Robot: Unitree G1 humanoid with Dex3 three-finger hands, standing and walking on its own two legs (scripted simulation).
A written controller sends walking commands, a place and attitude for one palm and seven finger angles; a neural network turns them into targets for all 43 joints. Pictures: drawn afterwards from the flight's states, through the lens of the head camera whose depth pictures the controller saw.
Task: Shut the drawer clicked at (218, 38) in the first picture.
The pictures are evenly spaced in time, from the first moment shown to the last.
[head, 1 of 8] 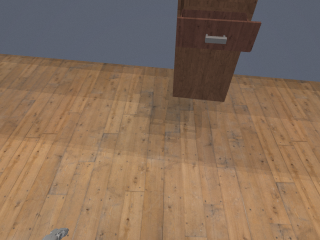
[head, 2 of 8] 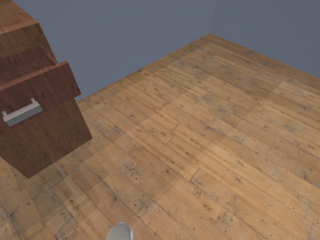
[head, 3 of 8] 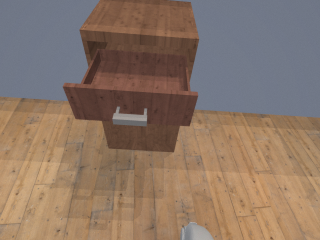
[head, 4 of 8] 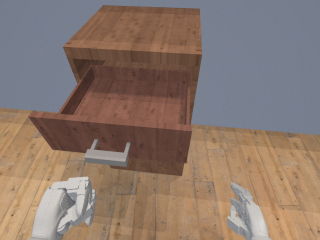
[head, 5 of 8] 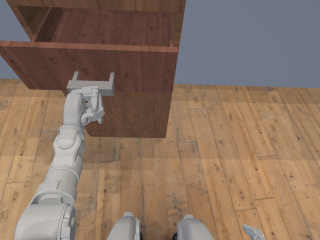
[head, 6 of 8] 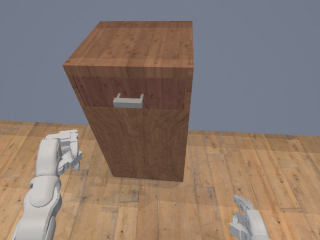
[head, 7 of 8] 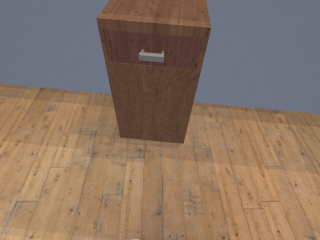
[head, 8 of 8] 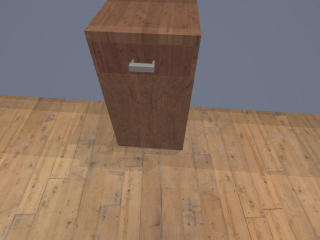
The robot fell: no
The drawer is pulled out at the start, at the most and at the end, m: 0.30 0.30 0.00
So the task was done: yes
